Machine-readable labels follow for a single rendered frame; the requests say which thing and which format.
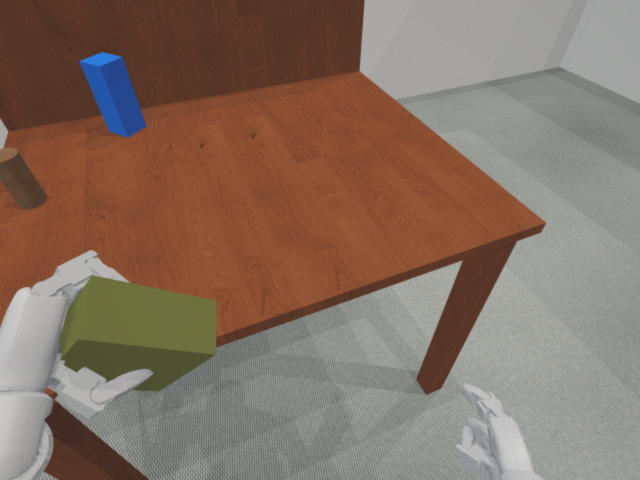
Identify robot right hand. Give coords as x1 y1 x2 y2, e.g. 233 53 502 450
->
456 383 536 480

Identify table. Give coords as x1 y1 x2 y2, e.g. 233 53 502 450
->
0 0 546 480

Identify robot left hand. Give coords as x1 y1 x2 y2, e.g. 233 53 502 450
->
0 250 154 419

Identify sponge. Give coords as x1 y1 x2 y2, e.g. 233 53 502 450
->
59 275 217 391

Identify left robot forearm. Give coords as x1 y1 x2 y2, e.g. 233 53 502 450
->
0 391 54 480

